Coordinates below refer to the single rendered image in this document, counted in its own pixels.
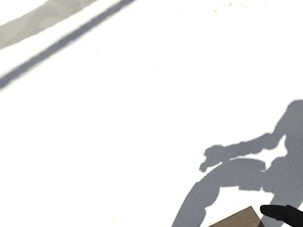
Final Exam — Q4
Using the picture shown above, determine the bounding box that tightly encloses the right robot hand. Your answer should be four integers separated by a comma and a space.
259, 204, 303, 227

